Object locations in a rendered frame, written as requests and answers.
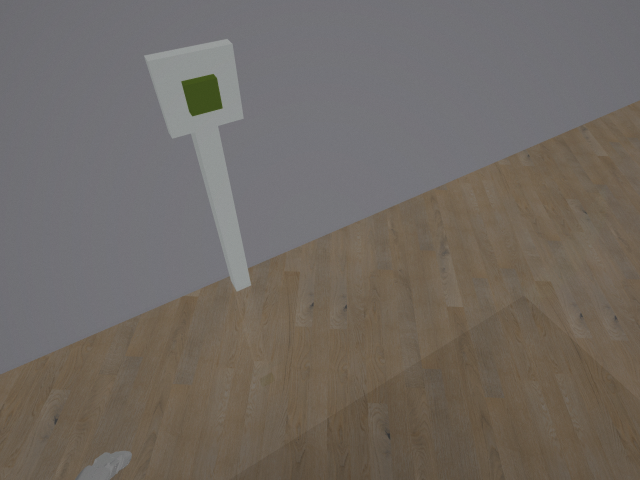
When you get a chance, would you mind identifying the button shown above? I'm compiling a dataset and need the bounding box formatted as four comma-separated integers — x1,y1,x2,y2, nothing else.
181,74,223,116

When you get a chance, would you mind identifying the robot left hand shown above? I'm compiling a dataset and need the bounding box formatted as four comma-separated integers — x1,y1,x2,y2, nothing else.
75,451,132,480

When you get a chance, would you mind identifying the panel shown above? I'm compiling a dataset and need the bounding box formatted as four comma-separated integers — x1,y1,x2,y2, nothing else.
144,39,251,291

